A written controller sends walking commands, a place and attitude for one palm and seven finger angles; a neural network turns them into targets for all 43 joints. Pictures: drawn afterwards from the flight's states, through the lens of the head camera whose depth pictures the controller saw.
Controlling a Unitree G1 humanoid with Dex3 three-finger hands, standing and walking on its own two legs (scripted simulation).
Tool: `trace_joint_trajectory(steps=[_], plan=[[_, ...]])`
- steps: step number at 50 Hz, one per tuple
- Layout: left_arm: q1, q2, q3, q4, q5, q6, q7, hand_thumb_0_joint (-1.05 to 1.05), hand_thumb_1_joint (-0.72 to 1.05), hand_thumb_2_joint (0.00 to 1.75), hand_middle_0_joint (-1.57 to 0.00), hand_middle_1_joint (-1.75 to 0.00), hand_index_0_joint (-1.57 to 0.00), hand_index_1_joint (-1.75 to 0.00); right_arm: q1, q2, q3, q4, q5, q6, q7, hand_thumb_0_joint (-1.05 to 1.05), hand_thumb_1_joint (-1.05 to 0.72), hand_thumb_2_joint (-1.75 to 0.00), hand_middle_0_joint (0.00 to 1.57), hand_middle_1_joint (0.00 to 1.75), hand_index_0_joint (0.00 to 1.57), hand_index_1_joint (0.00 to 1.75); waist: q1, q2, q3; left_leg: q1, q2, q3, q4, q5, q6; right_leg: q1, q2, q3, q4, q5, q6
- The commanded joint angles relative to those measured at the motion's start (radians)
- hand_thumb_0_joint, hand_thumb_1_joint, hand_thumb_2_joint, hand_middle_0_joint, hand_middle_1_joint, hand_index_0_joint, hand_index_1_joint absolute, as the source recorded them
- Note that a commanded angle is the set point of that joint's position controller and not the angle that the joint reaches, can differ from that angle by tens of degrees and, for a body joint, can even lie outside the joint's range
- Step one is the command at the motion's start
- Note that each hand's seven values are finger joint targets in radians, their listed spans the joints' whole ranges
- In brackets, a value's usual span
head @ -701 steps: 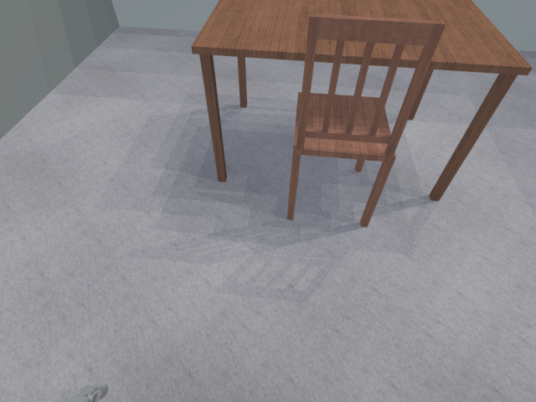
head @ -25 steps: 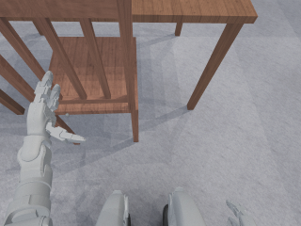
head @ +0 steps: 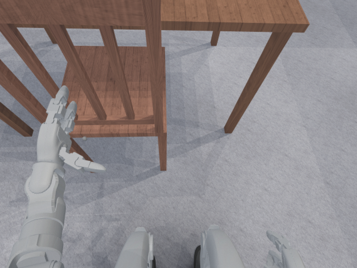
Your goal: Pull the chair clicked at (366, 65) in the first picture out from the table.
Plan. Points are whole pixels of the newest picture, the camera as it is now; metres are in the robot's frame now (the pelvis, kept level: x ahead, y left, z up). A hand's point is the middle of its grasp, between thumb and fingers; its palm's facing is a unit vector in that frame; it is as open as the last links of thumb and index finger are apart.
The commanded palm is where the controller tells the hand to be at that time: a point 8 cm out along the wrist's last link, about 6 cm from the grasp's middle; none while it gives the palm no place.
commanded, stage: push the fingers through the gap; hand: left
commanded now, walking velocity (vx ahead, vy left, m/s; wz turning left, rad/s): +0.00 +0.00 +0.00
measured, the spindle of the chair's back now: (85, 82) +0.52 +0.23 +0.03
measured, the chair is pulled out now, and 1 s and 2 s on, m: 0.00 0.00 0.00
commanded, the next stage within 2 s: hook a spindle and tug to test in 1.50 s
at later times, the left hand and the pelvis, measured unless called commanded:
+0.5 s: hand (89, 116) +0.44 +0.21 +0.01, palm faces +0.04 -1.00 -0.05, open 16.9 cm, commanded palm +0.42 +0.26 +0.02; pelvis -0.01 +0.00 -0.01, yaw +0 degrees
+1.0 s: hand (90, 100) +0.48 +0.22 +0.02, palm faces +0.05 -1.00 -0.04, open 16.9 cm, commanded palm +0.46 +0.25 +0.02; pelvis -0.01 +0.00 -0.01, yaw -1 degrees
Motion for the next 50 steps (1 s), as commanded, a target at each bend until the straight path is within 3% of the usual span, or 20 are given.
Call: trace_joint_trajectory(steps=[1, 4, 5, 7, 10, 16, 18, 20, 23, 26, 30, 33, 35, 36, 42, 44, 45, 46, 47, 50], plan=[[-0.318, 0.198, 0.039, -0.158, -0.012, -0.067, 0.006, 0.00, -0.50, 0.30, -0.06, -0.08, -0.06, -0.08, 0.088, -0.161, -0.063, -0.075, 0.006, -0.035, -0.021, 0.00, -0.90, -0.90, 0.20, 0.30, 0.20, 0.30, -0.021, 0.080, -0.404, 0.264, -0.027, -0.043, -0.153, 0.387, -0.009, 0.238, 0.043, 0.021, -0.110, 0.274, -0.028], [-0.391, 0.234, 0.050, -0.129, -0.004, -0.077, -0.002, 0.00, -0.50, 0.30, -0.06, -0.08, -0.06, -0.08, 0.098, -0.170, -0.063, -0.061, 0.002, -0.037, -0.026, 0.00, -0.90, -0.90, 0.20, 0.30, 0.20, 0.30, -0.032, 0.075, -0.427, 0.267, -0.024, -0.049, -0.141, 0.385, -0.007, 0.224, 0.044, 0.022, -0.102, 0.266, -0.029], [-0.417, 0.221, 0.035, -0.132, -0.001, -0.080, -0.007, 0.00, -0.50, 0.30, -0.06, -0.08, -0.06, -0.08, 0.100, -0.168, -0.062, -0.059, 0.001, -0.038, -0.025, 0.00, -0.90, -0.90, 0.20, 0.30, 0.20, 0.30, -0.031, 0.098, -0.442, 0.288, -0.025, -0.053, -0.143, 0.395, -0.010, 0.214, 0.042, 0.021, -0.101, 0.264, -0.030], [-0.385, 0.243, 0.064, -0.094, -0.003, -0.072, -0.011, 0.00, -0.50, 0.30, -0.06, -0.08, -0.06, -0.08, 0.108, -0.172, -0.065, -0.056, 0.000, -0.035, -0.022, 0.00, -0.90, -0.90, 0.20, 0.30, 0.20, 0.30, -0.020, 0.086, -0.461, 0.292, -0.024, -0.050, -0.139, 0.415, -0.010, 0.231, 0.043, 0.022, -0.102, 0.284, -0.030], [-0.423, 0.263, 0.079, -0.026, 0.000, -0.059, -0.014, 0.00, -0.50, 0.30, -0.06, -0.08, -0.06, -0.08, 0.114, -0.174, -0.060, -0.054, 0.002, -0.025, -0.023, 0.00, -0.90, -0.90, 0.20, 0.30, 0.20, 0.30, -0.027, 0.055, -0.428, 0.238, -0.026, -0.047, -0.139, 0.378, -0.004, 0.235, 0.045, 0.025, -0.104, 0.269, -0.028], [-0.502, 0.316, 0.113, -0.013, 0.014, -0.068, -0.004, 0.00, -0.50, 0.30, -0.06, -0.08, -0.06, -0.08, 0.135, -0.178, -0.061, -0.053, -0.003, -0.013, -0.018, 0.00, -0.90, -0.90, 0.20, 0.30, 0.20, 0.30, -0.030, 0.081, -0.481, 0.247, -0.026, -0.046, -0.130, 0.392, -0.003, 0.244, 0.045, 0.030, -0.097, 0.282, -0.026], [-0.529, 0.299, 0.097, 0.002, 0.015, -0.070, -0.004, 0.00, -0.50, 0.30, -0.06, -0.08, -0.06, -0.08, 0.138, -0.177, -0.059, -0.048, -0.004, -0.009, -0.016, 0.00, -0.90, -0.90, 0.20, 0.30, 0.20, 0.30, -0.043, 0.082, -0.469, 0.242, -0.026, -0.042, -0.126, 0.383, 0.000, 0.236, 0.045, 0.033, -0.103, 0.279, -0.024], [-0.539, 0.336, 0.124, 0.018, 0.020, -0.074, -0.005, 0.00, -0.50, 0.30, -0.06, -0.08, -0.06, -0.08, 0.148, -0.183, -0.059, -0.046, -0.006, -0.005, -0.017, 0.00, -0.90, -0.90, 0.20, 0.30, 0.20, 0.30, -0.039, 0.089, -0.484, 0.241, -0.025, -0.044, -0.126, 0.389, -0.001, 0.238, 0.046, 0.033, -0.098, 0.282, -0.025], [-0.572, 0.326, 0.113, 0.068, 0.028, -0.067, -0.010, 0.00, -0.50, 0.30, -0.06, -0.08, -0.06, -0.08, 0.157, -0.181, -0.057, -0.038, -0.007, 0.004, -0.015, 0.00, -0.90, -0.90, 0.20, 0.30, 0.20, 0.30, -0.051, 0.087, -0.456, 0.222, -0.024, -0.044, -0.123, 0.384, 0.001, 0.227, 0.046, 0.031, -0.099, 0.283, -0.023], [-0.614, 0.370, 0.143, 0.091, 0.032, -0.071, -0.011, 0.00, -0.50, 0.30, -0.06, -0.08, -0.06, -0.08, 0.172, -0.190, -0.058, -0.032, -0.011, 0.012, -0.016, 0.00, -0.90, -0.90, 0.20, 0.30, 0.20, 0.30, -0.056, 0.079, -0.476, 0.220, -0.023, -0.049, -0.117, 0.386, 0.003, 0.228, 0.047, 0.032, -0.095, 0.282, -0.022], [-0.644, 0.366, 0.132, 0.062, 0.038, -0.087, -0.016, 0.00, -0.50, 0.30, -0.06, -0.08, -0.06, -0.08, 0.186, -0.191, -0.061, -0.030, -0.016, 0.020, -0.010, 0.00, -0.90, -0.90, 0.20, 0.30, 0.20, 0.30, -0.053, 0.145, -0.542, 0.313, -0.017, -0.062, -0.114, 0.472, -0.006, 0.197, 0.050, 0.023, -0.085, 0.311, -0.027], [-0.657, 0.356, 0.127, 0.124, 0.037, -0.071, -0.015, 0.00, -0.50, 0.30, -0.06, -0.08, -0.06, -0.08, 0.187, -0.192, -0.058, -0.023, -0.016, 0.032, -0.008, 0.00, -0.90, -0.90, 0.20, 0.30, 0.20, 0.30, -0.071, 0.100, -0.478, 0.255, -0.017, -0.057, -0.111, 0.428, 0.000, 0.194, 0.049, 0.025, -0.096, 0.295, -0.021], [-0.662, 0.412, 0.172, 0.139, 0.044, -0.070, -0.011, 0.00, -0.50, 0.30, -0.06, -0.08, -0.06, -0.08, 0.197, -0.198, -0.058, -0.023, -0.018, 0.038, -0.009, 0.00, -0.90, -0.90, 0.20, 0.30, 0.20, 0.30, -0.061, 0.102, -0.501, 0.250, -0.017, -0.058, -0.110, 0.439, 0.000, 0.207, 0.049, 0.026, -0.087, 0.306, -0.023], [-0.653, 0.404, 0.169, 0.139, 0.044, -0.069, -0.011, 0.00, -0.50, 0.30, -0.06, -0.08, -0.06, -0.08, 0.196, -0.194, -0.057, -0.028, -0.017, 0.041, -0.007, 0.00, -0.90, -0.90, 0.20, 0.30, 0.20, 0.30, -0.057, 0.106, -0.508, 0.249, -0.019, -0.055, -0.110, 0.441, 0.001, 0.217, 0.050, 0.028, -0.089, 0.311, -0.022], [-0.737, 0.377, 0.133, 0.166, 0.059, -0.078, -0.004, 0.00, -0.50, 0.30, -0.06, -0.08, -0.06, -0.08, 0.203, -0.192, -0.054, -0.018, -0.022, 0.056, -0.004, 0.00, -0.90, -0.90, 0.20, 0.30, 0.20, 0.30, -0.086, 0.120, -0.489, 0.265, -0.015, -0.062, -0.104, 0.440, 0.000, 0.170, 0.052, 0.022, -0.090, 0.295, -0.022], [-0.772, 0.415, 0.152, 0.200, 0.068, -0.080, 0.000, 0.00, -0.50, 0.30, -0.06, -0.08, -0.06, -0.08, 0.211, -0.200, -0.052, -0.012, -0.024, 0.061, -0.006, 0.00, -0.90, -0.90, 0.20, 0.30, 0.20, 0.30, -0.097, 0.107, -0.473, 0.252, -0.012, -0.070, -0.101, 0.414, 0.002, 0.149, 0.055, 0.021, -0.088, 0.268, -0.023], [-0.796, 0.431, 0.162, 0.182, 0.074, -0.088, 0.003, 0.00, -0.50, 0.30, -0.06, -0.08, -0.06, -0.08, 0.212, -0.200, -0.051, -0.013, -0.026, 0.063, -0.007, 0.00, -0.90, -0.90, 0.20, 0.30, 0.20, 0.30, -0.088, 0.144, -0.498, 0.270, -0.014, -0.070, -0.101, 0.435, -0.001, 0.149, 0.052, 0.020, -0.083, 0.276, -0.025], [-0.794, 0.410, 0.147, 0.197, 0.077, -0.087, 0.003, 0.00, -0.50, 0.30, -0.06, -0.08, -0.06, -0.08, 0.211, -0.197, -0.051, -0.015, -0.027, 0.065, -0.004, 0.00, -0.90, -0.90, 0.20, 0.30, 0.20, 0.30, -0.090, 0.151, -0.508, 0.280, -0.015, -0.071, -0.100, 0.434, -0.002, 0.141, 0.053, 0.019, -0.084, 0.270, -0.025], [-0.813, 0.440, 0.168, 0.194, 0.079, -0.092, 0.006, 0.00, -0.50, 0.30, -0.06, -0.08, -0.06, -0.08, 0.213, -0.201, -0.051, -0.013, -0.030, 0.068, -0.005, 0.00, -0.90, -0.90, 0.20, 0.30, 0.20, 0.30, -0.090, 0.143, -0.514, 0.275, -0.013, -0.072, -0.094, 0.443, -0.002, 0.149, 0.053, 0.020, -0.081, 0.278, -0.025], [-0.863, 0.407, 0.131, 0.225, 0.085, -0.089, 0.002, 0.00, -0.50, 0.30, -0.06, -0.08, -0.06, -0.08, 0.221, -0.201, -0.048, -0.004, -0.031, 0.076, -0.004, 0.00, -0.90, -0.90, 0.20, 0.30, 0.20, 0.30, -0.116, 0.152, -0.508, 0.291, -0.009, -0.081, -0.087, 0.456, -0.002, 0.109, 0.055, 0.014, -0.077, 0.275, -0.024]])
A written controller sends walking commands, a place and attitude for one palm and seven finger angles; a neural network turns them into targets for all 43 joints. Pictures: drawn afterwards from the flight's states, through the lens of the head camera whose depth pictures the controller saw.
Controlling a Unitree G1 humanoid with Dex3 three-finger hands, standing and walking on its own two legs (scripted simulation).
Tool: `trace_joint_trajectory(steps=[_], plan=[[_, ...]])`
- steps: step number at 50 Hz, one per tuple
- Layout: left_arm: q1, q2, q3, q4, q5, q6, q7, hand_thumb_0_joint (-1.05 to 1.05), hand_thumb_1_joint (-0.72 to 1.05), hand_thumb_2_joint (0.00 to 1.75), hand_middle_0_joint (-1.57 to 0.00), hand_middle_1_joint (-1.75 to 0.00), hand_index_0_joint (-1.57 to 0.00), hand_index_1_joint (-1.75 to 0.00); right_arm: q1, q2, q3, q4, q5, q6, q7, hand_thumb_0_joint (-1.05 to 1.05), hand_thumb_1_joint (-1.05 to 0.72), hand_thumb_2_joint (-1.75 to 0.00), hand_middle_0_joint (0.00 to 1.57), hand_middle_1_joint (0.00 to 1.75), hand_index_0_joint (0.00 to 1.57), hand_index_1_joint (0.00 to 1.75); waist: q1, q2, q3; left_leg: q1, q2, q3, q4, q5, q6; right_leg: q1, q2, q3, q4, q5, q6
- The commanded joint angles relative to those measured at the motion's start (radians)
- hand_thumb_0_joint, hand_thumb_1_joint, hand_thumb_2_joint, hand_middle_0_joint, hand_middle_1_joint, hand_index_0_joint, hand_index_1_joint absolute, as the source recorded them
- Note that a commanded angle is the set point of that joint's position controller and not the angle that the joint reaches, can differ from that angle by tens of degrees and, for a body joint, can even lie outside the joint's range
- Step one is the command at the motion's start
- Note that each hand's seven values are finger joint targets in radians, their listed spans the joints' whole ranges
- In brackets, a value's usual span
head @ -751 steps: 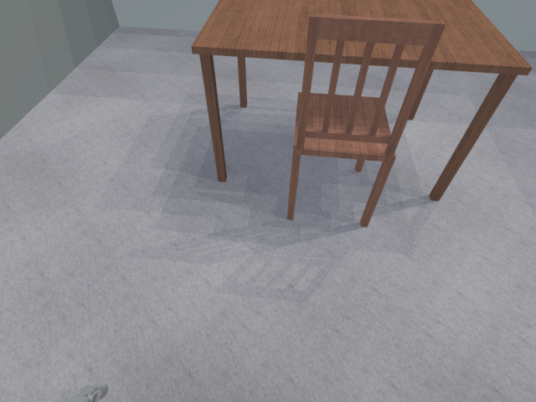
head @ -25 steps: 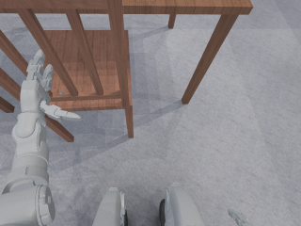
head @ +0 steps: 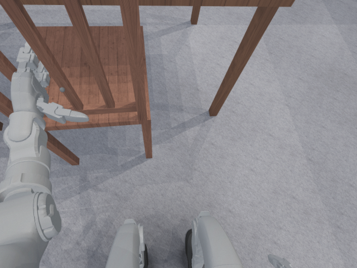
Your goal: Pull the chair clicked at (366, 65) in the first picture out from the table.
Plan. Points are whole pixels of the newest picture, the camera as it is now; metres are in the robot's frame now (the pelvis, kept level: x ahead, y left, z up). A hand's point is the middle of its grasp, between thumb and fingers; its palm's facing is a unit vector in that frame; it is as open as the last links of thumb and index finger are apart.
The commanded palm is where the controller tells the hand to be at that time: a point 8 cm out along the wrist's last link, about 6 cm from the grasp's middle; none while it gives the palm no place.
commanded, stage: push the fingers through the gap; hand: left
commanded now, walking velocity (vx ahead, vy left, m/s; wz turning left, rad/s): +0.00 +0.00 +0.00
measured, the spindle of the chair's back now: (54, 68) +0.53 +0.24 +0.04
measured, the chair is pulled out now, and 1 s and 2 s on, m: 0.00 0.00 0.02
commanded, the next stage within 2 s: hook a spindle and tug to test in 0.50 s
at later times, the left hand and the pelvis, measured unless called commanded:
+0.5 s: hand (62, 82) +0.50 +0.22 +0.03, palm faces +0.07 -1.00 -0.04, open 16.9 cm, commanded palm +0.48 +0.26 +0.03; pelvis +0.00 +0.00 +0.00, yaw -1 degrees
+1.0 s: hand (63, 84) +0.50 +0.22 +0.03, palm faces +0.07 -1.00 -0.04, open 14.9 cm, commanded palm +0.47 +0.25 +0.03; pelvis +0.01 +0.00 +0.00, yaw -1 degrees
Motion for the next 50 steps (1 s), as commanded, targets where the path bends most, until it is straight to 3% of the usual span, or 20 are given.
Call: trace_joint_trajectory(steps=[1, 4, 8, 10, 11, 13, 16, 17, 19, 20, 22, 26, 30, 33, 36, 38, 39, 42, 45, 50], plan=[[-0.413, 0.278, 0.031, -0.190, -0.007, -0.069, 0.002, 0.00, -0.50, 0.30, -0.06, -0.08, -0.06, -0.08, 0.171, -0.192, -0.070, -0.042, -0.001, -0.005, -0.015, 0.00, -0.90, -0.90, 0.20, 0.30, 0.20, 0.30, -0.012, 0.173, -0.540, 0.421, -0.019, -0.074, -0.144, 0.465, -0.011, 0.220, 0.043, 0.019, -0.109, 0.259, -0.029], [-0.421, 0.281, 0.032, -0.137, -0.006, -0.055, 0.003, 0.00, -0.50, 0.30, -0.06, -0.08, -0.06, -0.08, 0.178, -0.194, -0.064, -0.043, -0.001, 0.006, -0.014, 0.00, -0.90, -0.90, 0.20, 0.30, 0.20, 0.30, -0.034, 0.121, -0.518, 0.380, -0.019, -0.075, -0.138, 0.452, -0.003, 0.227, 0.047, 0.019, -0.109, 0.264, -0.026], [-0.421, 0.321, 0.059, -0.156, 0.006, -0.050, 0.007, 0.00, -0.50, 0.30, -0.06, -0.08, -0.06, -0.08, 0.183, -0.195, -0.063, -0.055, -0.004, 0.019, -0.011, 0.00, -0.90, -0.90, 0.20, 0.30, 0.20, 0.30, -0.016, 0.159, -0.558, 0.397, -0.016, -0.074, -0.138, 0.477, -0.006, 0.239, 0.046, 0.019, -0.104, 0.280, -0.027], [-0.421, 0.297, 0.041, -0.191, 0.003, -0.059, 0.007, 0.00, -0.50, 0.30, -0.06, -0.08, -0.06, -0.08, 0.184, -0.193, -0.064, -0.061, -0.004, 0.025, -0.007, 0.00, -0.90, -0.90, 0.20, 0.30, 0.20, 0.30, -0.017, 0.176, -0.590, 0.436, -0.014, -0.081, -0.138, 0.519, -0.011, 0.231, 0.047, 0.016, -0.100, 0.294, -0.027], [-0.406, 0.279, 0.033, -0.186, 0.000, -0.054, 0.007, 0.00, -0.50, 0.30, -0.06, -0.08, -0.06, -0.08, 0.185, -0.191, -0.066, -0.062, -0.003, 0.027, -0.003, 0.00, -0.90, -0.90, 0.20, 0.30, 0.20, 0.30, -0.017, 0.173, -0.588, 0.433, -0.015, -0.077, -0.138, 0.515, -0.009, 0.238, 0.049, 0.018, -0.106, 0.297, -0.026], [-0.392, 0.302, 0.048, -0.165, 0.000, -0.042, 0.008, 0.00, -0.50, 0.30, -0.06, -0.08, -0.06, -0.08, 0.186, -0.190, -0.063, -0.062, 0.000, 0.034, -0.004, 0.00, -0.90, -0.90, 0.20, 0.30, 0.20, 0.30, -0.021, 0.134, -0.557, 0.374, -0.017, -0.066, -0.138, 0.477, -0.001, 0.274, 0.050, 0.025, -0.113, 0.303, -0.023], [-0.417, 0.319, 0.059, -0.175, 0.001, -0.039, 0.009, 0.00, -0.50, 0.30, -0.06, -0.08, -0.06, -0.08, 0.187, -0.192, -0.061, -0.062, 0.000, 0.037, -0.006, 0.00, -0.90, -0.90, 0.20, 0.30, 0.20, 0.30, -0.026, 0.136, -0.550, 0.361, -0.018, -0.064, -0.141, 0.451, 0.002, 0.273, 0.050, 0.027, -0.116, 0.290, -0.021], [-0.403, 0.346, 0.082, -0.170, 0.003, -0.040, 0.010, 0.00, -0.50, 0.30, -0.06, -0.08, -0.06, -0.08, 0.189, -0.193, -0.061, -0.063, -0.001, 0.037, -0.008, 0.00, -0.90, -0.90, 0.20, 0.30, 0.20, 0.30, -0.017, 0.133, -0.548, 0.354, -0.017, -0.063, -0.140, 0.450, 0.002, 0.283, 0.049, 0.028, -0.116, 0.292, -0.022], [-0.436, 0.318, 0.053, -0.207, 0.001, -0.052, 0.008, 0.00, -0.50, 0.30, -0.06, -0.08, -0.06, -0.08, 0.188, -0.188, -0.061, -0.060, -0.002, 0.034, -0.009, 0.00, -0.90, -0.90, 0.20, 0.30, 0.20, 0.30, -0.030, 0.158, -0.559, 0.383, -0.016, -0.065, -0.138, 0.472, 0.002, 0.270, 0.051, 0.028, -0.113, 0.305, -0.023], [-0.420, 0.333, 0.066, -0.215, 0.001, -0.058, 0.006, 0.00, -0.50, 0.30, -0.06, -0.08, -0.06, -0.08, 0.190, -0.191, -0.062, -0.057, -0.003, 0.035, -0.008, 0.00, -0.90, -0.90, 0.20, 0.30, 0.20, 0.30, -0.018, 0.177, -0.579, 0.409, -0.015, -0.068, -0.141, 0.487, -0.003, 0.265, 0.050, 0.024, -0.114, 0.302, -0.025], [-0.400, 0.305, 0.046, -0.235, -0.005, -0.061, 0.000, 0.00, -0.50, 0.30, -0.06, -0.08, -0.06, -0.08, 0.189, -0.188, -0.064, -0.057, -0.003, 0.035, -0.006, 0.00, -0.90, -0.90, 0.20, 0.30, 0.20, 0.30, -0.015, 0.201, -0.592, 0.448, -0.013, -0.071, -0.142, 0.534, -0.008, 0.263, 0.051, 0.022, -0.115, 0.323, -0.026], [-0.357, 0.257, 0.018, -0.179, -0.011, -0.037, -0.003, 0.00, -0.50, 0.30, -0.06, -0.08, -0.06, -0.08, 0.194, -0.189, -0.067, -0.050, 0.002, 0.041, -0.003, 0.00, -0.90, -0.90, 0.20, 0.30, 0.20, 0.30, -0.024, 0.166, -0.533, 0.439, -0.010, -0.075, -0.153, 0.515, -0.009, 0.232, 0.051, 0.011, -0.126, 0.297, -0.025], [-0.401, 0.272, 0.025, -0.190, -0.009, -0.042, 0.009, 0.00, -0.50, 0.30, -0.06, -0.08, -0.06, -0.08, 0.190, -0.192, -0.066, -0.049, 0.001, 0.040, -0.006, 0.00, -0.90, -0.90, 0.20, 0.30, 0.20, 0.30, -0.029, 0.163, -0.527, 0.430, -0.013, -0.076, -0.156, 0.489, -0.008, 0.230, 0.051, 0.012, -0.126, 0.281, -0.026], [-0.424, 0.279, 0.023, -0.205, -0.001, -0.057, 0.021, 0.00, -0.50, 0.30, -0.11, -0.24, -0.11, -0.24, 0.184, -0.187, -0.063, -0.051, -0.003, 0.040, -0.005, 0.00, -0.90, -0.90, 0.20, 0.30, 0.20, 0.30, -0.032, 0.154, -0.531, 0.415, -0.014, -0.073, -0.151, 0.492, -0.007, 0.251, 0.051, 0.016, -0.122, 0.296, -0.025], [-0.383, 0.271, 0.028, -0.217, -0.002, -0.069, 0.025, 0.00, -0.50, 0.30, -0.17, -0.41, -0.17, -0.41, 0.184, -0.186, -0.068, -0.052, -0.005, 0.041, -0.001, 0.00, -0.90, -0.90, 0.20, 0.30, 0.20, 0.30, -0.017, 0.182, -0.574, 0.467, -0.013, -0.076, -0.145, 0.552, -0.015, 0.244, 0.050, 0.013, -0.116, 0.319, -0.027], [-0.358, 0.278, 0.036, -0.182, -0.001, -0.061, 0.023, 0.00, -0.50, 0.30, -0.20, -0.52, -0.20, -0.52, 0.180, -0.185, -0.065, -0.054, -0.003, 0.045, -0.002, 0.00, -0.90, -0.90, 0.20, 0.30, 0.20, 0.30, -0.017, 0.144, -0.539, 0.420, -0.015, -0.069, -0.147, 0.525, -0.010, 0.269, 0.051, 0.017, -0.120, 0.323, -0.026], [-0.368, 0.260, 0.019, -0.175, -0.003, -0.059, 0.021, 0.00, -0.50, 0.30, -0.22, -0.57, -0.22, -0.57, 0.180, -0.185, -0.064, -0.055, -0.002, 0.046, -0.002, 0.00, -0.90, -0.90, 0.20, 0.30, 0.20, 0.30, -0.027, 0.148, -0.523, 0.417, -0.015, -0.070, -0.148, 0.516, -0.008, 0.253, 0.051, 0.017, -0.119, 0.317, -0.026], [-0.382, 0.267, 0.024, -0.173, -0.003, -0.051, 0.019, 0.00, -0.50, 0.30, -0.27, -0.74, -0.27, -0.74, 0.174, -0.185, -0.063, -0.059, 0.000, 0.048, -0.003, 0.00, -0.90, -0.90, 0.20, 0.30, 0.20, 0.30, -0.025, 0.138, -0.518, 0.393, -0.017, -0.064, -0.150, 0.477, -0.005, 0.263, 0.051, 0.019, -0.123, 0.299, -0.024], [-0.387, 0.282, 0.038, -0.226, -0.009, -0.068, 0.021, 0.00, -0.50, 0.30, -0.32, -0.90, -0.32, -0.90, 0.172, -0.185, -0.064, -0.063, -0.002, 0.044, -0.005, 0.00, -0.90, -0.90, 0.20, 0.30, 0.20, 0.30, -0.015, 0.166, -0.571, 0.433, -0.017, -0.067, -0.146, 0.520, -0.009, 0.275, 0.050, 0.020, -0.116, 0.327, -0.026], [-0.385, 0.246, 0.012, -0.197, -0.015, -0.058, 0.013, 0.00, -0.22, 0.42, -0.41, -1.18, -0.41, -1.18, 0.174, -0.184, -0.065, -0.053, 0.001, 0.044, -0.005, 0.00, -0.90, -0.90, 0.20, 0.30, 0.20, 0.30, -0.034, 0.128, -0.531, 0.404, -0.016, -0.066, -0.144, 0.497, -0.004, 0.265, 0.050, 0.018, -0.121, 0.319, -0.022]])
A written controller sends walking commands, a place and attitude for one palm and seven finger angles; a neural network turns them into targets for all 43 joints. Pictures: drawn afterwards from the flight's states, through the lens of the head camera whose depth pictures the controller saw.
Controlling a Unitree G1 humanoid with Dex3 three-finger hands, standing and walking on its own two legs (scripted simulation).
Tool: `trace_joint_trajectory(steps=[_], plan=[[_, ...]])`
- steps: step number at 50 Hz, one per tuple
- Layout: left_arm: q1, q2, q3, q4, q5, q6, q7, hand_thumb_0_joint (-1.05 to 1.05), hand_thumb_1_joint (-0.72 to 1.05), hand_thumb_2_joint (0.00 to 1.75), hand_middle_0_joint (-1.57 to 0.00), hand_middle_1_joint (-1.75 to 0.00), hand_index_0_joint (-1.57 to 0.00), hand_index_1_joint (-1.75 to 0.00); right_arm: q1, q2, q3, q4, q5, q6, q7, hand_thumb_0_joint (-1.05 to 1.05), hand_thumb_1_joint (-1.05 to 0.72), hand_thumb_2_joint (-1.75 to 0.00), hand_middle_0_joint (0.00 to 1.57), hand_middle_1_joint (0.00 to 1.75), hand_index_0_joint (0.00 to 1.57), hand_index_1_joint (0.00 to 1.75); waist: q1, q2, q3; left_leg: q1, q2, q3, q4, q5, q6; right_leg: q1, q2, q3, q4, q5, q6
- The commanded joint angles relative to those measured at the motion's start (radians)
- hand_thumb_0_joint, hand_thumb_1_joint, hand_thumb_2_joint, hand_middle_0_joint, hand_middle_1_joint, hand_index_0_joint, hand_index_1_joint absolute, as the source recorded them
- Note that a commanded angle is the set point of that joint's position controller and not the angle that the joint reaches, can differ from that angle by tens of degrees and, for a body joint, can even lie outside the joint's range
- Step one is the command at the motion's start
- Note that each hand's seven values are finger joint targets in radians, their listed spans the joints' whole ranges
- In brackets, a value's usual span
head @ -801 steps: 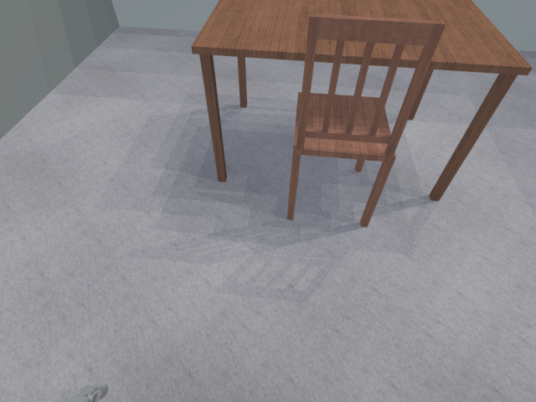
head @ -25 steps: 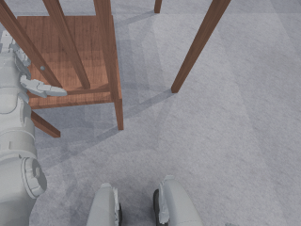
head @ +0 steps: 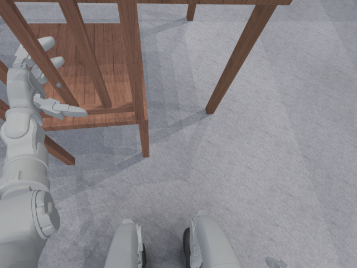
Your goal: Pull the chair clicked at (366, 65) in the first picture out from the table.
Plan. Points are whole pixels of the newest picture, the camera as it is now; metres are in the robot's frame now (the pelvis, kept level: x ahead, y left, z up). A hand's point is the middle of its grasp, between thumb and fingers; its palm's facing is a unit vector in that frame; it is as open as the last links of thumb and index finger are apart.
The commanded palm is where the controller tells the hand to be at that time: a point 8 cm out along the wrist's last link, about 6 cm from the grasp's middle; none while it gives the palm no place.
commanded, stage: hook a spindle and tug to test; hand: left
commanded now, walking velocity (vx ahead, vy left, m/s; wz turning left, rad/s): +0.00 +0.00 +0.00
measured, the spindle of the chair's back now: (48, 69) +0.52 +0.24 +0.04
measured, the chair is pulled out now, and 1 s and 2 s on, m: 0.00 0.02 0.13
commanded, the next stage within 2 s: step backward, pulling the chair out in 1.10 s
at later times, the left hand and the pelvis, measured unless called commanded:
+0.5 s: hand (60, 86) +0.49 +0.22 +0.03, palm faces +0.08 -1.00 -0.04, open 5.4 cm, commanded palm +0.45 +0.25 +0.03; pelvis +0.00 +0.00 +0.00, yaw +0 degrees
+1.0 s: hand (62, 96) +0.46 +0.21 +0.03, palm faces +0.08 -1.00 -0.03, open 5.4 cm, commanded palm +0.43 +0.25 +0.03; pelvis +0.01 +0.00 +0.01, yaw +0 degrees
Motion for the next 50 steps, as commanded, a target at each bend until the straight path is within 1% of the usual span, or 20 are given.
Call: trace_joint_trajectory(steps=[1, 2, 5, 7, 9, 12, 13, 15, 17, 20, 23, 25, 28, 31, 38, 41, 45, 46, 47, 50], plan=[[-0.355, 0.248, 0.023, -0.192, -0.020, -0.057, -0.003, 0.00, -0.16, 0.44, -0.43, -1.23, -0.43, -1.23, 0.175, -0.193, -0.072, -0.040, 0.004, -0.013, -0.018, 0.00, -0.90, -0.90, 0.20, 0.30, 0.20, 0.30, -0.005, 0.147, -0.547, 0.409, -0.023, -0.061, -0.143, 0.502, -0.009, 0.274, 0.041, 0.022, -0.103, 0.315, -0.029], [-0.361, 0.231, 0.010, -0.195, -0.024, -0.054, -0.005, 0.00, -0.11, 0.47, -0.45, -1.29, -0.45, -1.29, 0.172, -0.190, -0.072, -0.040, 0.005, -0.013, -0.017, 0.00, -0.90, -0.90, 0.20, 0.30, 0.20, 0.30, -0.014, 0.145, -0.542, 0.410, -0.023, -0.059, -0.143, 0.503, -0.007, 0.274, 0.042, 0.022, -0.108, 0.321, -0.029], [-0.349, 0.266, 0.038, -0.232, -0.025, -0.066, -0.003, 0.00, 0.06, 0.54, -0.50, -1.45, -0.50, -1.45, 0.171, -0.192, -0.071, -0.043, 0.003, -0.014, -0.018, 0.00, -0.90, -0.90, 0.20, 0.30, 0.20, 0.30, 0.005, 0.159, -0.573, 0.435, -0.022, -0.065, -0.148, 0.529, -0.013, 0.288, 0.042, 0.021, -0.103, 0.329, -0.032], [-0.325, 0.244, 0.026, -0.237, -0.028, -0.067, -0.002, 0.00, 0.17, 0.59, -0.50, -1.45, -0.50, -1.45, 0.165, -0.188, -0.074, -0.045, 0.005, -0.016, -0.015, 0.00, -0.90, -0.90, 0.20, 0.30, 0.20, 0.30, 0.008, 0.158, -0.572, 0.442, -0.022, -0.063, -0.149, 0.527, -0.014, 0.286, 0.043, 0.020, -0.108, 0.324, -0.032], [-0.326, 0.208, 0.003, -0.215, -0.034, -0.062, -0.002, 0.00, 0.28, 0.64, -0.50, -1.45, -0.50, -1.45, 0.168, -0.187, -0.073, -0.041, 0.005, -0.018, -0.016, 0.00, -0.90, -0.90, 0.20, 0.30, 0.20, 0.30, -0.010, 0.134, -0.538, 0.429, -0.021, -0.066, -0.150, 0.515, -0.010, 0.267, 0.043, 0.016, -0.109, 0.317, -0.029], [-0.350, 0.216, 0.001, -0.209, -0.028, -0.060, 0.003, 0.00, 0.45, 0.71, -0.50, -1.45, -0.50, -1.45, 0.165, -0.191, -0.074, -0.037, 0.006, -0.019, -0.017, 0.00, -0.90, -0.90, 0.20, 0.30, 0.20, 0.30, -0.009, 0.147, -0.524, 0.422, -0.023, -0.064, -0.156, 0.476, -0.012, 0.256, 0.042, 0.017, -0.116, 0.282, -0.030], [-0.344, 0.250, 0.032, -0.208, -0.027, -0.061, 0.008, 0.00, 0.51, 0.73, -0.50, -1.45, -0.50, -1.45, 0.168, -0.194, -0.074, -0.037, 0.005, -0.018, -0.020, 0.00, -0.90, -0.90, 0.20, 0.30, 0.20, 0.30, -0.003, 0.127, -0.530, 0.412, -0.022, -0.063, -0.155, 0.478, -0.011, 0.271, 0.041, 0.018, -0.113, 0.289, -0.030], [-0.350, 0.236, 0.014, -0.237, -0.021, -0.073, 0.011, 0.00, 0.62, 0.78, -0.50, -1.45, -0.50, -1.45, 0.164, -0.189, -0.071, -0.043, 0.003, -0.020, -0.017, 0.00, -0.90, -0.90, 0.20, 0.30, 0.20, 0.30, 0.004, 0.176, -0.554, 0.442, -0.023, -0.065, -0.158, 0.502, -0.016, 0.265, 0.041, 0.018, -0.107, 0.295, -0.033], [-0.331, 0.215, 0.002, -0.214, -0.024, -0.071, 0.013, 0.00, 0.73, 0.83, -0.50, -1.45, -0.50, -1.45, 0.163, -0.189, -0.073, -0.040, 0.003, -0.019, -0.015, 0.00, -0.90, -0.90, 0.20, 0.30, 0.20, 0.30, -0.003, 0.144, -0.533, 0.438, -0.021, -0.065, -0.158, 0.503, -0.015, 0.261, 0.043, 0.015, -0.113, 0.295, -0.032], [-0.329, 0.248, 0.026, -0.210, -0.017, -0.078, 0.012, 0.00, 0.90, 0.90, -0.50, -1.45, -0.50, -1.45, 0.165, -0.193, -0.072, -0.043, 0.003, -0.018, -0.017, 0.00, -0.90, -0.90, 0.20, 0.30, 0.20, 0.30, 0.004, 0.152, -0.536, 0.427, -0.021, -0.065, -0.158, 0.498, -0.015, 0.266, 0.041, 0.018, -0.105, 0.296, -0.033], [-0.322, 0.223, 0.009, -0.226, -0.025, -0.077, 0.010, 0.00, 0.90, 0.90, -0.50, -1.45, -0.50, -1.45, 0.162, -0.191, -0.074, -0.045, 0.004, -0.018, -0.015, 0.00, -0.90, -0.90, 0.20, 0.30, 0.20, 0.30, 0.003, 0.147, -0.551, 0.444, -0.020, -0.065, -0.160, 0.507, -0.016, 0.270, 0.042, 0.017, -0.111, 0.299, -0.032], [-0.300, 0.206, -0.005, -0.262, -0.027, -0.078, 0.009, 0.00, 0.90, 0.90, -0.50, -1.45, -0.50, -1.45, 0.162, -0.190, -0.075, -0.049, 0.005, -0.017, -0.013, 0.00, -0.90, -0.90, 0.20, 0.30, 0.20, 0.30, 0.012, 0.192, -0.571, 0.492, -0.016, -0.071, -0.166, 0.563, -0.024, 0.258, 0.041, 0.011, -0.107, 0.312, -0.035], [-0.252, 0.199, -0.002, -0.263, -0.032, -0.064, 0.017, 0.00, 0.90, 0.90, -0.50, -1.45, -0.50, -1.45, 0.161, -0.188, -0.078, -0.052, 0.008, -0.015, -0.012, 0.00, -0.90, -0.90, 0.20, 0.30, 0.20, 0.30, 0.014, 0.133, -0.556, 0.461, -0.017, -0.063, -0.169, 0.551, -0.018, 0.290, 0.043, 0.016, -0.116, 0.328, -0.031], [-0.242, 0.189, -0.013, -0.286, -0.021, -0.066, 0.027, 0.00, 0.90, 0.90, -0.50, -1.45, -0.50, -1.45, 0.162, -0.186, -0.079, -0.050, 0.005, -0.016, -0.008, 0.00, -0.90, -0.90, 0.20, 0.30, 0.20, 0.30, 0.020, 0.168, -0.546, 0.483, -0.016, -0.064, -0.173, 0.568, -0.024, 0.272, 0.042, 0.013, -0.115, 0.324, -0.033], [-0.162, 0.184, 0.000, -0.294, -0.033, -0.064, 0.019, 0.00, 0.90, 0.90, -0.50, -1.45, -0.50, -1.45, 0.154, -0.180, -0.081, -0.060, 0.009, -0.017, -0.010, 0.00, -0.90, -0.90, 0.20, 0.30, 0.20, 0.30, 0.030, 0.107, -0.527, 0.423, -0.023, -0.044, -0.177, 0.535, -0.012, 0.345, 0.042, 0.024, -0.122, 0.360, -0.030], [-0.137, 0.155, -0.022, -0.328, -0.039, -0.066, 0.015, 0.00, 0.90, 0.90, -0.50, -1.45, -0.50, -1.45, 0.149, -0.174, -0.083, -0.063, 0.012, -0.022, -0.009, 0.00, -0.90, -0.90, 0.20, 0.30, 0.20, 0.30, 0.037, 0.147, -0.541, 0.466, -0.021, -0.045, -0.180, 0.591, -0.019, 0.332, 0.039, 0.022, -0.119, 0.378, -0.031], [-0.033, 0.134, -0.023, -0.385, -0.058, -0.062, 0.017, 0.00, 0.90, 0.90, -0.50, -1.45, -0.50, -1.45, 0.147, -0.172, -0.090, -0.073, 0.018, -0.027, -0.005, 0.00, -0.90, -0.90, 0.20, 0.30, 0.20, 0.30, 0.052, 0.120, -0.563, 0.506, -0.015, -0.047, -0.185, 0.667, -0.023, 0.351, 0.042, 0.019, -0.126, 0.413, -0.030], [-0.047, 0.131, -0.035, -0.410, -0.057, -0.064, 0.018, 0.00, 0.90, 0.90, -0.50, -1.45, -0.50, -1.45, 0.138, -0.171, -0.088, -0.074, 0.017, -0.030, -0.005, 0.00, -0.90, -0.90, 0.20, 0.30, 0.20, 0.30, 0.052, 0.145, -0.558, 0.501, -0.016, -0.045, -0.188, 0.658, -0.024, 0.356, 0.040, 0.022, -0.125, 0.412, -0.030], [-0.033, 0.096, -0.055, -0.404, -0.061, -0.059, 0.019, 0.00, 0.90, 0.90, -0.50, -1.45, -0.50, -1.45, 0.136, -0.165, -0.089, -0.076, 0.020, -0.033, -0.003, 0.00, -0.90, -0.90, 0.20, 0.30, 0.20, 0.30, 0.045, 0.119, -0.538, 0.488, -0.020, -0.041, -0.190, 0.633, -0.020, 0.360, 0.042, 0.021, -0.133, 0.408, -0.028], [-0.025, 0.116, -0.037, -0.400, -0.060, -0.062, 0.021, 0.00, 0.90, 0.90, -0.50, -1.45, -0.50, -1.45, 0.132, -0.168, -0.090, -0.070, 0.021, -0.039, -0.008, 0.00, -0.90, -0.90, 0.20, 0.30, 0.20, 0.30, 0.045, 0.099, -0.515, 0.457, -0.021, -0.036, -0.190, 0.601, -0.018, 0.366, 0.041, 0.024, -0.126, 0.406, -0.028]])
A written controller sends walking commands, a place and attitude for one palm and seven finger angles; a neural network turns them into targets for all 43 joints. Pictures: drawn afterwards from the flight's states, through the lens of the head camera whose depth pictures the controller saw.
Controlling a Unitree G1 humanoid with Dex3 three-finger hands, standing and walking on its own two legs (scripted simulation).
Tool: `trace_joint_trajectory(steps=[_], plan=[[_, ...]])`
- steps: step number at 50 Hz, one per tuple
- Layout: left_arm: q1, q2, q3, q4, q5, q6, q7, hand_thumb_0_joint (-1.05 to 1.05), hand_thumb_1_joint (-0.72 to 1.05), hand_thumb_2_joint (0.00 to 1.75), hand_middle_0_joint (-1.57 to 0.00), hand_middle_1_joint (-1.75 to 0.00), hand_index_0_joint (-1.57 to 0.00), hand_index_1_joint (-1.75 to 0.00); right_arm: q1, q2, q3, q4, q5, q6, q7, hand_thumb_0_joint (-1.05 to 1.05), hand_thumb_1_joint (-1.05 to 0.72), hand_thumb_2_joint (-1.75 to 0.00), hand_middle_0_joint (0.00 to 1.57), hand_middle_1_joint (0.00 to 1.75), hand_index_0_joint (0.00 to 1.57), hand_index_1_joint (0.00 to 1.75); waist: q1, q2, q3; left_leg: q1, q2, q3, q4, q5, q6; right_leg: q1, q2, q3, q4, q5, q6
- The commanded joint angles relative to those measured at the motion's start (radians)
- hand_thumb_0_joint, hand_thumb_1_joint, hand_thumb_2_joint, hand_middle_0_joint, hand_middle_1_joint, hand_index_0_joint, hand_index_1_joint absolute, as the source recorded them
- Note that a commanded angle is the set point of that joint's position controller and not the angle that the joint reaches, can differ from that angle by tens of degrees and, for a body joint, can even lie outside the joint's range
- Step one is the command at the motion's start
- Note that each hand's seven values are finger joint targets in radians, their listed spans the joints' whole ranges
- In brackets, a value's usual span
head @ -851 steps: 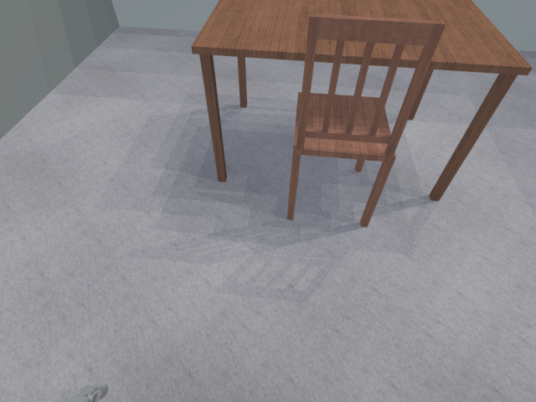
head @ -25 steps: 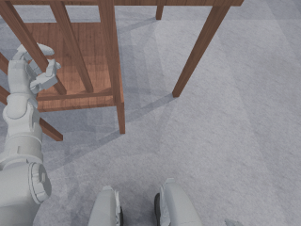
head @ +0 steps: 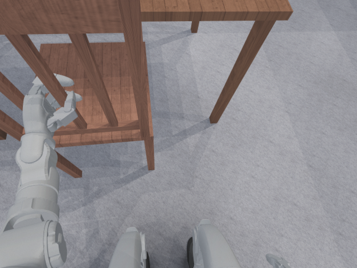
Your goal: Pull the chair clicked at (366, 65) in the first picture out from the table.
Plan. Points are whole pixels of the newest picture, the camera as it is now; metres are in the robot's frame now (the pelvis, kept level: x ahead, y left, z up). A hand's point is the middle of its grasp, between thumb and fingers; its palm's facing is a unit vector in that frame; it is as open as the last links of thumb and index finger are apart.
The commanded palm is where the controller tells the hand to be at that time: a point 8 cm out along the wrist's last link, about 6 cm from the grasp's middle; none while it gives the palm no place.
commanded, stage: hook a spindle and tug to test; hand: left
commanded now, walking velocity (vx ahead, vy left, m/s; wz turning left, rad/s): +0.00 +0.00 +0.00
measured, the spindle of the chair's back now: (59, 93) +0.48 +0.24 +0.03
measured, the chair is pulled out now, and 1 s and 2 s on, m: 0.02 0.13 0.23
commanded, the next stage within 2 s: step backward, pulling the chair out in 0.10 s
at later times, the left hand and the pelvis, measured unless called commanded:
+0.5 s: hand (77, 111) +0.43 +0.19 +0.03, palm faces +0.19 -0.97 -0.11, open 5.2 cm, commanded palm +0.41 +0.24 +0.03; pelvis +0.01 +0.01 +0.08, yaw +2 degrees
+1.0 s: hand (109, 147) +0.36 +0.12 +0.03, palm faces +0.07 -0.99 -0.16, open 5.1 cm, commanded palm +0.35 +0.18 +0.04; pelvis -0.04 -0.01 +0.09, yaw +2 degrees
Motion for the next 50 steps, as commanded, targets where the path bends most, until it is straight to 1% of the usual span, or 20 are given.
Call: trace_joint_trajectory(steps=[1, 6, 7, 9, 10, 11, 12, 13, 15, 16, 18, 21, 24, 28, 30, 35, 38, 40, 44, 50], plan=[[-0.236, 0.204, 0.007, -0.208, -0.004, -0.077, -0.014, 0.00, 0.90, 0.90, -0.50, -1.45, -0.50, -1.45, 0.131, -0.173, -0.068, -0.058, 0.006, -0.029, -0.018, 0.00, -0.90, -0.90, 0.20, 0.30, 0.20, 0.30, 0.015, 0.115, -0.486, 0.363, -0.023, -0.052, -0.125, 0.594, -0.016, 0.282, 0.034, 0.005, -0.078, 0.404, -0.029], [-0.300, 0.217, 0.015, -0.180, -0.005, -0.083, -0.020, 0.00, 0.90, 0.90, -0.50, -1.45, -0.50, -1.45, 0.125, -0.176, -0.067, -0.044, 0.002, -0.041, -0.027, 0.00, -0.90, -0.90, 0.20, 0.30, 0.20, 0.30, 0.002, 0.096, -0.470, 0.339, -0.026, -0.055, -0.112, 0.547, -0.014, 0.262, 0.032, 0.008, -0.069, 0.379, -0.029], [-0.288, 0.229, 0.029, -0.176, -0.004, -0.083, -0.023, 0.00, 0.90, 0.90, -0.50, -1.45, -0.50, -1.45, 0.125, -0.174, -0.066, -0.046, 0.002, -0.042, -0.028, 0.00, -0.90, -0.90, 0.20, 0.30, 0.20, 0.30, 0.017, 0.114, -0.479, 0.335, -0.029, -0.053, -0.112, 0.555, -0.015, 0.277, 0.031, 0.011, -0.067, 0.387, -0.031], [-0.295, 0.224, 0.023, -0.177, -0.007, -0.082, -0.032, 0.00, 0.90, 0.90, -0.50, -1.45, -0.50, -1.45, 0.123, -0.175, -0.068, -0.049, 0.004, -0.047, -0.030, 0.00, -0.90, -0.90, 0.20, 0.30, 0.20, 0.30, 0.013, 0.107, -0.492, 0.350, -0.027, -0.057, -0.109, 0.565, -0.015, 0.265, 0.031, 0.008, -0.062, 0.384, -0.032], [-0.372, 0.218, 0.005, -0.167, -0.005, -0.083, -0.033, 0.00, 0.90, 0.90, -0.50, -1.45, -0.50, -1.45, 0.119, -0.174, -0.064, -0.038, 0.003, -0.050, -0.032, 0.00, -0.90, -0.90, 0.20, 0.30, 0.20, 0.30, -0.005, 0.135, -0.479, 0.347, -0.028, -0.056, -0.102, 0.544, -0.016, 0.237, 0.028, 0.009, -0.062, 0.369, -0.030], [-0.509, 0.448, -0.026, -0.345, 0.133, 0.024, 0.103, 0.00, 0.90, 0.90, -0.50, -1.45, -0.50, -1.45, 0.132, -0.146, -0.059, -0.115, 0.060, -0.002, -0.054, 0.00, -0.90, -0.90, 0.20, 0.30, 0.20, 0.30, 0.084, 0.246, -0.745, 0.653, -0.024, -0.018, -0.294, 0.489, -0.012, 0.632, -0.042, 0.097, -0.247, 0.427, -0.058], [-0.490, 0.369, -0.059, -0.365, 0.131, 0.084, 0.169, 0.00, 0.90, 0.90, -0.50, -1.45, -0.50, -1.45, 0.151, -0.132, -0.070, -0.134, 0.067, -0.003, -0.080, 0.00, -0.90, -0.90, 0.20, 0.30, 0.20, 0.30, 0.052, 0.232, -0.704, 0.689, -0.034, -0.017, -0.338, 0.514, -0.008, 0.687, -0.035, 0.080, -0.291, 0.555, -0.052], [-0.395, 0.317, -0.091, -0.294, 0.143, 0.146, 0.214, 0.00, 0.90, 0.90, -0.50, -1.45, -0.50, -1.45, 0.138, -0.130, -0.066, -0.123, 0.072, 0.007, -0.097, 0.00, -0.90, -0.90, 0.20, 0.30, 0.20, 0.30, 0.049, 0.199, -0.648, 0.663, -0.025, -0.022, -0.355, 0.543, -0.008, 0.688, -0.044, 0.080, -0.302, 0.612, -0.047], [-0.272, 0.204, -0.158, -0.111, 0.149, 0.234, 0.268, 0.00, 0.90, 0.90, -0.50, -1.45, -0.50, -1.45, 0.143, -0.135, -0.054, -0.090, 0.072, 0.030, -0.116, 0.00, -0.90, -0.90, 0.20, 0.30, 0.20, 0.30, 0.032, 0.100, -0.475, 0.623, 0.004, -0.062, -0.411, 0.560, 0.001, 0.640, -0.045, 0.059, -0.342, 0.596, -0.033], [-0.271, 0.181, -0.177, -0.050, 0.154, 0.258, 0.287, 0.00, 0.90, 0.90, -0.50, -1.45, -0.50, -1.45, 0.152, -0.143, -0.051, -0.072, 0.072, 0.041, -0.122, 0.00, -0.90, -0.90, 0.20, 0.30, 0.20, 0.30, 0.020, 0.050, -0.403, 0.590, 0.018, -0.066, -0.433, 0.571, 0.004, 0.661, -0.054, 0.051, -0.361, 0.617, -0.025], [-0.326, 0.176, -0.194, 0.030, 0.162, 0.271, 0.311, 0.00, 0.90, 0.90, -0.50, -1.45, -0.50, -1.45, 0.150, -0.156, -0.050, -0.049, 0.072, 0.053, -0.125, 0.00, -0.90, -0.90, 0.20, 0.30, 0.20, 0.30, 0.016, 0.008, -0.345, 0.598, 0.039, -0.064, -0.474, 0.599, 0.005, 0.720, -0.068, 0.056, -0.414, 0.657, -0.012], [-0.399, 0.171, -0.199, 0.069, 0.161, 0.234, 0.326, 0.00, 0.90, 0.90, -0.50, -1.45, -0.50, -1.45, 0.154, -0.157, -0.052, -0.012, 0.064, 0.043, -0.132, 0.00, -0.90, -0.90, 0.20, 0.30, 0.20, 0.30, 0.024, 0.133, -0.346, 0.716, 0.069, -0.079, -0.528, 0.832, -0.004, 0.746, -0.087, 0.062, -0.440, 0.778, -0.009], [-0.421, 0.142, -0.217, 0.083, 0.159, 0.210, 0.320, 0.00, 0.90, 0.90, -0.50, -1.45, -0.50, -1.45, 0.151, -0.153, -0.061, 0.014, 0.059, 0.030, -0.136, 0.00, -0.90, -0.90, 0.20, 0.30, 0.20, 0.30, 0.032, 0.177, -0.342, 0.814, 0.100, -0.113, -0.550, 0.984, -0.005, 0.719, -0.070, 0.061, -0.472, 0.704, -0.005], [-0.412, 0.071, -0.262, 0.090, 0.151, 0.189, 0.301, 0.00, 0.90, 0.90, -0.50, -1.45, -0.50, -1.45, 0.134, -0.148, -0.068, 0.035, 0.055, 0.004, -0.135, 0.00, -0.90, -0.90, 0.20, 0.30, 0.20, 0.30, 0.048, 0.256, -0.318, 0.888, 0.135, -0.147, -0.603, 1.015, -0.001, 0.675, -0.047, 0.061, -0.482, 0.506, -0.008], [-0.395, 0.064, -0.264, 0.084, 0.153, 0.183, 0.298, 0.00, 0.90, 0.90, -0.50, -1.45, -0.50, -1.45, 0.136, -0.148, -0.074, 0.044, 0.055, -0.008, -0.138, 0.00, -0.90, -0.90, 0.20, 0.30, 0.20, 0.30, 0.053, 0.259, -0.325, 0.935, 0.146, -0.155, -0.616, 1.065, 0.002, 0.668, -0.041, 0.065, -0.479, 0.467, -0.009], [-0.352, 0.050, -0.270, 0.058, 0.150, 0.177, 0.295, 0.00, 0.90, 0.90, -0.50, -1.45, -0.50, -1.45, 0.122, -0.149, -0.076, 0.052, 0.058, -0.026, -0.145, 0.00, -0.90, -0.90, 0.20, 0.30, 0.20, 0.30, 0.060, 0.156, -0.322, 0.895, 0.151, -0.139, -0.626, 0.997, 0.002, 0.749, -0.054, 0.079, -0.502, 0.579, -0.015], [-0.354, 0.053, -0.278, 0.053, 0.147, 0.175, 0.297, 0.00, 0.90, 0.90, -0.50, -1.45, -0.50, -1.45, 0.113, -0.148, -0.076, 0.054, 0.066, -0.032, -0.154, 0.00, -0.90, -0.90, 0.20, 0.30, 0.20, 0.30, 0.056, 0.087, -0.333, 0.829, 0.131, -0.111, -0.622, 0.860, -0.014, 0.822, -0.090, 0.100, -0.529, 0.722, -0.024], [-0.357, 0.073, -0.269, 0.058, 0.146, 0.176, 0.304, 0.00, 0.90, 0.90, -0.50, -1.45, -0.50, -1.45, 0.109, -0.149, -0.075, 0.058, 0.069, -0.038, -0.159, 0.00, -0.90, -0.90, 0.20, 0.30, 0.20, 0.30, 0.053, 0.084, -0.342, 0.812, 0.114, -0.095, -0.625, 0.788, -0.019, 0.840, -0.110, 0.108, -0.537, 0.759, -0.026], [-0.380, 0.073, -0.280, 0.083, 0.142, 0.176, 0.316, 0.00, 0.90, 0.90, -0.50, -1.45, -0.50, -1.45, 0.098, -0.151, -0.071, 0.071, 0.074, -0.057, -0.165, 0.00, -0.90, -0.90, 0.20, 0.30, 0.20, 0.30, 0.049, 0.063, -0.331, 0.781, 0.089, -0.083, -0.642, 0.644, -0.016, 0.841, -0.120, 0.110, -0.568, 0.681, -0.023], [-0.406, 0.057, -0.309, 0.094, 0.128, 0.180, 0.333, 0.00, 0.90, 0.90, -0.50, -1.45, -0.50, -1.45, 0.070, -0.149, -0.060, 0.076, 0.087, -0.091, -0.165, 0.00, -0.90, -0.90, 0.20, 0.30, 0.20, 0.30, 0.056, 0.027, -0.285, 0.739, 0.061, -0.075, -0.668, 0.439, -0.007, 0.829, -0.131, 0.127, -0.624, 0.439, -0.014]])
